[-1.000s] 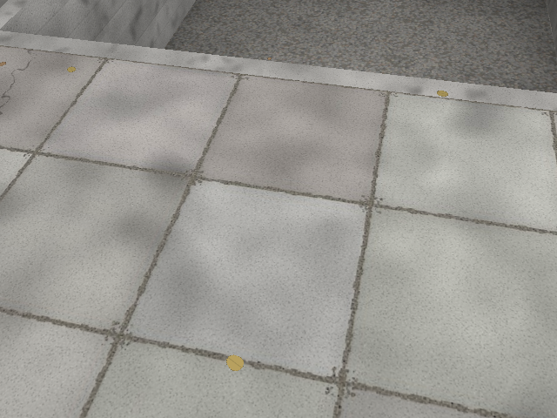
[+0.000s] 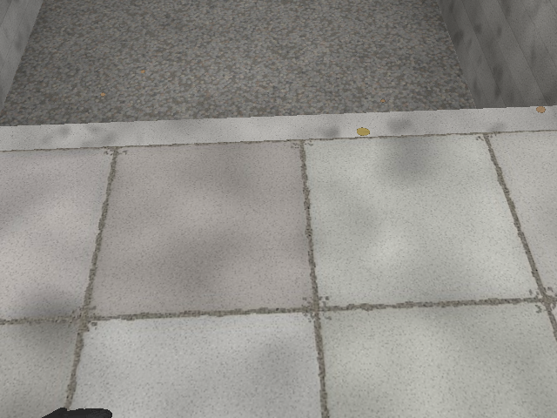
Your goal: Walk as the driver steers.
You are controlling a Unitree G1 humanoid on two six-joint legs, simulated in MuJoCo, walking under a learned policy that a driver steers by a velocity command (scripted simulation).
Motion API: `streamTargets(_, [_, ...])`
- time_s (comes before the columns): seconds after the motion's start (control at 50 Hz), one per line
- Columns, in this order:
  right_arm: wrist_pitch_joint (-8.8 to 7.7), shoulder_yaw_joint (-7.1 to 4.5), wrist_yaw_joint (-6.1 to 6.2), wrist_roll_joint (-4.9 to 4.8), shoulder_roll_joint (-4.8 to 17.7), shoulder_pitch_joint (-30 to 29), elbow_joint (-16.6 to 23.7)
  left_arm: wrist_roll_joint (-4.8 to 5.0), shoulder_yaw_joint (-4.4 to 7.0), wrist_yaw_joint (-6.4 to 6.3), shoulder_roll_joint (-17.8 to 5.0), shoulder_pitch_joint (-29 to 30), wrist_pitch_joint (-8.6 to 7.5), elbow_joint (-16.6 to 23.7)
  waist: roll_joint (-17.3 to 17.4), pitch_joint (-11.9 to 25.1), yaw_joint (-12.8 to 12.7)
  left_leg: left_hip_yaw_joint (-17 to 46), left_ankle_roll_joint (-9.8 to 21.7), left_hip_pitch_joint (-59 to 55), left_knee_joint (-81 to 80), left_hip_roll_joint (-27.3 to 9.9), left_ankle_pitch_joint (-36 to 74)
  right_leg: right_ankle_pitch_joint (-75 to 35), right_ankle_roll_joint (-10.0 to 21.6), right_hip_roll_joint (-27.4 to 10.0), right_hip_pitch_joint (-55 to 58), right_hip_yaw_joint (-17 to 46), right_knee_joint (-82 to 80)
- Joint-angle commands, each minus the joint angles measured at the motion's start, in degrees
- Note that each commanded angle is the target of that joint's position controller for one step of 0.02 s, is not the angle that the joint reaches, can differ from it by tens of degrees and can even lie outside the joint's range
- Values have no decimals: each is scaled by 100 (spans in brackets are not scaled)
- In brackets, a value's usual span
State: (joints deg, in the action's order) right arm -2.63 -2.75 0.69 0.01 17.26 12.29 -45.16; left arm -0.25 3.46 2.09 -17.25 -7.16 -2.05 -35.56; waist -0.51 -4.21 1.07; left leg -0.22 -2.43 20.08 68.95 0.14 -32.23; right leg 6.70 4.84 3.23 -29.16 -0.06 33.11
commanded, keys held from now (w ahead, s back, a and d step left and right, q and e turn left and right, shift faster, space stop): e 0.10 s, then no key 0.08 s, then w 0.56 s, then no key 0.04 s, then q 0.22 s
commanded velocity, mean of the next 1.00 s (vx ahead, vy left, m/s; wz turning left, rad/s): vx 0.28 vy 0.00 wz -0.14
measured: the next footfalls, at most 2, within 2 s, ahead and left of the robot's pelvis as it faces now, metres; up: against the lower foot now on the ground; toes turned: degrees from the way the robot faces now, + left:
left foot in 0.38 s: +0.15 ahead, +0.15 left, +0.00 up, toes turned -10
right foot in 0.82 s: +0.37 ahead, -0.15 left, +0.00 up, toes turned -10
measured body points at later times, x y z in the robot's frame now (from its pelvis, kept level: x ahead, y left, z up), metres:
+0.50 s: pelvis +0.12 +0.04 +0.02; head +0.12 +0.07 +0.47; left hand +0.32 +0.27 -0.08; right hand +0.14 -0.24 -0.08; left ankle +0.11 +0.16 -0.72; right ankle +0.12 -0.08 -0.67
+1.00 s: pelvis +0.30 -0.04 +0.02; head +0.34 -0.06 +0.47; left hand +0.50 +0.19 -0.07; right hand +0.33 -0.34 -0.11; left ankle +0.29 +0.11 -0.64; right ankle +0.33 -0.14 -0.72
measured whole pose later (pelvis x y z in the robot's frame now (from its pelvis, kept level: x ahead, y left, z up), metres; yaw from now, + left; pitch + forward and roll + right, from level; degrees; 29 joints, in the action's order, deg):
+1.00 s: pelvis +0.30 -0.04 +0.02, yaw -5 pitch +2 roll +0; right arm -0.2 -3.8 1.9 -1.1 17.6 17.5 -46.2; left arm -1.2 2.7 1.3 -13.7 -7.4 -3.7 -41.1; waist 2.1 -2.9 1.4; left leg 2.8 -3.3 29.0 63.8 -2.8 -24.5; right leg 8.7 2.6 0.1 -16.5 -5.1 23.6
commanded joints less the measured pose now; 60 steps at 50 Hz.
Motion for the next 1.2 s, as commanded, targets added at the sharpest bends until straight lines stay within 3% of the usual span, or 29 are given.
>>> streamTargets(0.02, [-6,-157,80,33,735,0,498,112,254,-114,-761,-458,54,385,62,1359,-205,548,-32,1850,462,-318,525,-2364,1221,-1624,2434,2181,-1123])
streamTargets(0.08, [172,-156,135,69,587,268,462,-39,280,-172,-843,-168,106,460,-343,1159,133,437,-140,1046,-283,-225,861,-2230,1127,-1274,1215,1839,-1407])
streamTargets(0.14, [213,-118,199,83,481,229,422,-13,297,-279,-894,-213,141,412,-407,1404,84,452,-286,992,-972,-174,1208,-2180,1056,-1224,1253,1719,-1292])
streamTargets(0.18, [259,-106,200,53,455,82,441,6,270,-337,-844,-168,206,403,-492,1453,7,473,-314,865,-1356,-211,1532,-1290,915,-1141,1190,1712,-1306])
streamTargets(0.22, [263,-90,158,16,423,-120,522,12,229,-358,-766,-155,244,380,-663,1352,-88,419,-272,723,-1824,-243,1782,789,825,-1023,999,1851,-1555])
streamTargets(0.3, [56,-85,29,-10,456,-328,647,-18,184,-295,-763,-450,217,219,-898,1043,-321,211,-57,415,-2742,-172,1394,2269,820,-1224,1058,2348,-1656])
streamTargets(0.36, [-120,-92,-45,-32,342,43,510,24,108,-259,-667,-467,204,129,-707,766,-51,-42,316,-586,-4037,-36,1602,2879,576,-1013,663,2329,-1375])
streamTargets(0.38, [-159,-121,-31,8,443,332,441,26,44,-262,-476,-419,182,140,-486,695,78,355,495,-1072,-4403,-378,1422,2879,353,-761,293,2153,-969])
streamTargets(0.4, [-184,-168,-8,92,722,922,334,16,-58,-257,-84,-303,139,198,412,763,202,1589,856,-1647,-5022,-1408,833,2668,-26,-193,-342,1336,640])
streamTargets(0.42, [-172,-357,-78,172,1325,1148,179,118,2,-245,-266,-96,12,502,1698,227,170,3529,1558,-1801,-5793,-2182,-289,2591,-205,275,-1757,391,1512])
streamTargets(0.44, [-220,-323,-74,129,1067,1012,267,145,128,-250,-681,104,-92,457,1139,-101,262,3724,1727,-1689,-5881,-2250,-675,2211,-241,-120,-2104,749,2160])
streamTargets(0.46, [-239,-263,-36,55,830,864,291,158,167,-205,-722,37,-135,367,927,-104,159,3261,1562,-1807,-5824,-2016,-472,1706,-261,-235,-2221,774,2339])
streamTargets(0.5, [-222,-215,-3,-34,692,791,298,89,145,-161,-528,20,-148,262,868,-18,152,2539,1357,-1975,-5910,-1686,192,1070,-382,-452,-2224,558,2356])
streamTargets(0.56, [-217,-162,16,-20,537,971,212,77,83,-118,-201,263,-186,259,847,111,246,1567,1247,-1840,-6034,-1306,1599,246,-524,-526,-1721,182,1944])
streamTargets(0.64, [-162,-191,15,-58,681,1159,95,115,-11,-39,43,786,-228,360,878,73,453,869,1202,-1564,-6025,-1118,2422,-287,-624,-469,-872,-77,622])
streamTargets(0.72, [-103,-247,-14,-131,881,1395,-42,180,-3,65,-68,1097,-284,443,877,-67,546,915,1244,-1638,-5874,-1364,2595,-213,-510,-404,-394,-157,-87])
streamTargets(0.76, [-50,-276,-6,-150,952,1330,-93,179,44,87,-204,961,-314,439,926,-71,354,970,1152,-1810,-5624,-1496,3333,-64,-327,-359,-60,-123,-377])
streamTargets(0.8, [0,-266,25,-170,914,1220,-91,47,206,20,-495,4,-333,146,764,581,-206,617,849,-1741,-4378,-1128,5464,-516,-50,-126,1524,-238,-893])
streamTargets(0.82, [-26,-193,31,-91,734,1160,5,-44,296,-40,-773,-765,-342,7,576,1284,-571,456,591,-1049,-3303,-843,5028,-1477,182,-656,2985,190,-709])
streamTargets(0.84, [-112,4,16,51,173,1534,208,-204,411,-109,-1351,-1455,-277,-61,-823,2346,-651,81,104,1093,-1127,-124,2529,-2790,972,-2309,5407,2066,-328])
streamTargets(0.86, [-164,-18,25,-36,274,1808,27,-122,350,-119,-1086,-1602,-181,-168,-1485,2989,-647,720,-8,1413,-24,201,-420,-3165,1408,-2956,5177,3152,-836])
streamTargets(0.88, [-137,-193,28,-197,792,1484,24,-70,233,-118,-778,-1264,-142,-146,-966,2206,-636,907,-9,1595,451,-65,-293,-3081,1216,-2691,4354,2326,-930])
streamTargets(0.9, [-82,-193,47,-226,729,1130,95,-34,155,-122,-544,-844,-145,-143,-772,1615,-453,673,7,1737,362,-273,-66,-3088,1007,-2384,3724,1620,-1009])
streamTargets(0.92, [11,-193,86,-156,617,1025,80,-10,99,-101,-371,-474,-164,-185,-510,1185,-260,577,-21,1606,14,-424,249,-2957,846,-2104,3009,1137,-1212])
streamTargets(0.94, [134,-229,127,-113,560,1054,56,-28,76,-87,-262,-178,-199,-205,-599,947,-66,540,-35,1253,-266,-555,527,-2779,725,-1912,2386,767,-1447])
streamTargets(0.98, [318,-235,171,-96,359,1206,61,-134,113,-93,-322,156,-262,-265,-692,788,145,367,-126,747,-306,-466,1030,-2779,807,-1827,1630,336,-1801])
streamTargets(1.02, [389,-253,189,-74,311,1013,257,-144,143,-162,-403,302,-281,-359,-682,656,203,365,-186,874,-697,-513,1364,-2723,892,-1910,1514,81,-1968])
streamTargets(1.12, [402,-216,18,-48,244,289,693,-53,215,-345,-627,299,-101,-558,-489,679,-1,177,-80,728,-1993,-631,2231,-2056,850,-1966,1823,-384,-2016])
streamTargets(1.2, [493,-275,-121,-59,405,-117,1027,66,294,-324,-862,172,74,-677,-426,569,-132,-17,94,703,-2596,-556,1821,-1637,760,-2184,2228,-387,-1703])
Velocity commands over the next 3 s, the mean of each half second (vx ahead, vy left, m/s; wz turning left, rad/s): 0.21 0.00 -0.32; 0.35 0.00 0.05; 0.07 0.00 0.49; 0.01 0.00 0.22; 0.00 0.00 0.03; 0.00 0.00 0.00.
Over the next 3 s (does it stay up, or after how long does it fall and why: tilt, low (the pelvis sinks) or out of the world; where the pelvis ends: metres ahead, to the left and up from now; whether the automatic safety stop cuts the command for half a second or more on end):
stays up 0.40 -0.05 0.02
